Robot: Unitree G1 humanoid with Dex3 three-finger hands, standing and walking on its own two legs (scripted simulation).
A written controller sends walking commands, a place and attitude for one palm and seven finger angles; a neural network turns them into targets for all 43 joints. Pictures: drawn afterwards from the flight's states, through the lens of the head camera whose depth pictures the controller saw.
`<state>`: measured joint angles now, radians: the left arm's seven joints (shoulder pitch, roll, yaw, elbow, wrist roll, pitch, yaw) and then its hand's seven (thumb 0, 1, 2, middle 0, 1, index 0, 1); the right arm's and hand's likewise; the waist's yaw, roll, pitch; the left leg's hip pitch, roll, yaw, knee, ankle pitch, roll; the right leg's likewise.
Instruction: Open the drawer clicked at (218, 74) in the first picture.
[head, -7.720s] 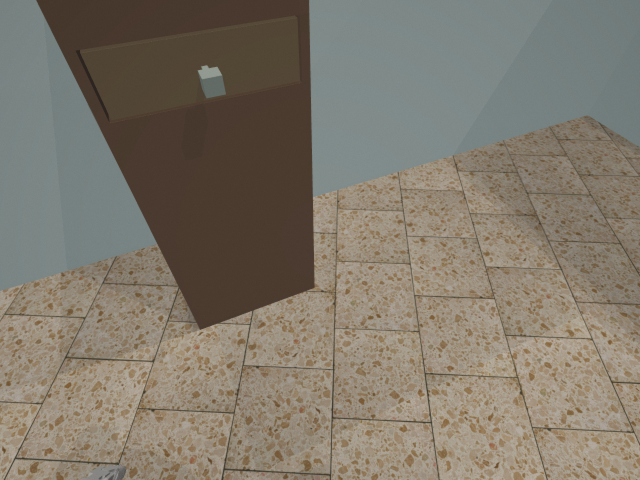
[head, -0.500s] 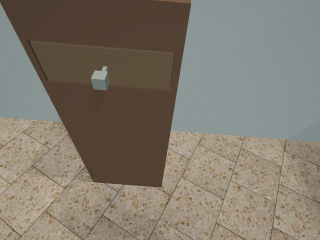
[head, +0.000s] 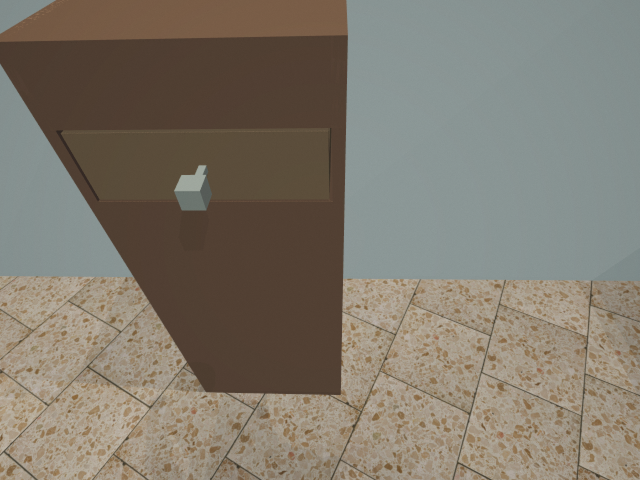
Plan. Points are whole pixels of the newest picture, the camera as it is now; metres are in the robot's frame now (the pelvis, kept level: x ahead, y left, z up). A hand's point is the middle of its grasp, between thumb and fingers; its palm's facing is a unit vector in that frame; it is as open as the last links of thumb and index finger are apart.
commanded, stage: come to a stop and stand still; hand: left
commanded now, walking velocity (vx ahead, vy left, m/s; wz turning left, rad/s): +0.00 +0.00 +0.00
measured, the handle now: (197, 184) +0.48 +0.22 +0.12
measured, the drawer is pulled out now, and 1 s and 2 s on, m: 0.00 0.00 0.00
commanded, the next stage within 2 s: look again from close up in 0.52 s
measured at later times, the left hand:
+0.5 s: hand out of the picture +0.01 +0.14 -0.17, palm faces +0.01 -0.98 -0.19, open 7.3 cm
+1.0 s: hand out of the picture +0.00 +0.12 -0.17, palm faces +0.03 -0.98 -0.18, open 7.4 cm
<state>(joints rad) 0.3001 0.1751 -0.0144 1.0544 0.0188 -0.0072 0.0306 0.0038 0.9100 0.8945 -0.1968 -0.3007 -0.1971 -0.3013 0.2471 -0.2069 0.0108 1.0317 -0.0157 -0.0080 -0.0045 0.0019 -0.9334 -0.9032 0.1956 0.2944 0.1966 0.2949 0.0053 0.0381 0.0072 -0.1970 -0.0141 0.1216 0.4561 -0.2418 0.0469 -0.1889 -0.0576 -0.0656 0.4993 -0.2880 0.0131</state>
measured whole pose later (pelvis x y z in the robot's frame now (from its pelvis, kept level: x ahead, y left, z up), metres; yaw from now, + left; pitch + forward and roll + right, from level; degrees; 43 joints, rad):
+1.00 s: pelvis +0.02 -0.04 +0.00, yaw +0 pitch -1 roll +1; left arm 0.31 0.13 -0.01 1.13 0.02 -0.02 0.03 0.00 0.91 0.89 -0.20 -0.30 -0.20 -0.30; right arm 0.27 -0.14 0.01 1.16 -0.01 -0.01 -0.03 0.01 -0.92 -0.90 0.19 0.29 0.20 0.29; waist 0.00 0.00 0.03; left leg -0.15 0.04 0.10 0.40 -0.23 -0.02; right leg -0.13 0.01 -0.09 0.43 -0.29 -0.05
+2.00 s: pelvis -0.02 +0.00 +0.00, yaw +1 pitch +1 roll +2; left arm 0.28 0.16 0.04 1.06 0.03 0.01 0.01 0.00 0.91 0.89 -0.19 -0.30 -0.19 -0.30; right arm 0.28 -0.15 -0.02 1.07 -0.03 -0.01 -0.03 0.01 -0.92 -0.90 0.20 0.29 0.20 0.30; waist -0.02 -0.02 0.01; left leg -0.27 0.02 0.07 0.47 -0.21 -0.01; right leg -0.21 -0.02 -0.04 0.51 -0.31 -0.02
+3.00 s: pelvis +0.01 -0.03 +0.00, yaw +0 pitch -1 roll +1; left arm 0.30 0.18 0.00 1.11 0.02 -0.01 0.03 0.00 0.91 0.89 -0.20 -0.30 -0.20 -0.30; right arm 0.21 -0.17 0.02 1.12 -0.01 -0.01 -0.03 0.01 -0.91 -0.90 0.19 0.29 0.20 0.29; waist 0.01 -0.01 0.02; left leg -0.16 0.05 0.07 0.45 -0.28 -0.03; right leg -0.10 0.04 -0.04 0.45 -0.33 -0.06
